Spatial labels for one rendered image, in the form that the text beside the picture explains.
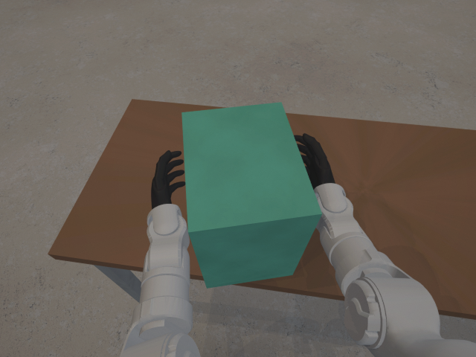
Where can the left robot upper arm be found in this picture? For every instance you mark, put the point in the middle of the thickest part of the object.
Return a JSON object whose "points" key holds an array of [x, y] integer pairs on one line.
{"points": [[172, 344]]}

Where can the right robot upper arm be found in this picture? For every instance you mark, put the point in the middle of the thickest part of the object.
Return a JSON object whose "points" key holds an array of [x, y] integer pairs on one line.
{"points": [[397, 317]]}

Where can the right robot hand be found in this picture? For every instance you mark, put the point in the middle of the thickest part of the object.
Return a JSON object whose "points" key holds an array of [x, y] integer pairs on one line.
{"points": [[318, 168]]}

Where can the robot left forearm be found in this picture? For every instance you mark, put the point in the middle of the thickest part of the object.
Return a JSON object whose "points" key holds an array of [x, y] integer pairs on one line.
{"points": [[164, 302]]}

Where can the carton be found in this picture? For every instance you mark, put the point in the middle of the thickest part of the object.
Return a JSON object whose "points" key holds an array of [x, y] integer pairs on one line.
{"points": [[251, 207]]}

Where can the robot right forearm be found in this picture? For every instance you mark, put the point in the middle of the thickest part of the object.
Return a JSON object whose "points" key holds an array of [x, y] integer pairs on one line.
{"points": [[346, 245]]}

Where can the table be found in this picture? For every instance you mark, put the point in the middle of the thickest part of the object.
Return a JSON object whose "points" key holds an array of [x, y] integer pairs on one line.
{"points": [[413, 190]]}

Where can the left robot hand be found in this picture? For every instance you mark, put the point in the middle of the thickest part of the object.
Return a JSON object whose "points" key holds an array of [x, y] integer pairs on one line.
{"points": [[161, 190]]}

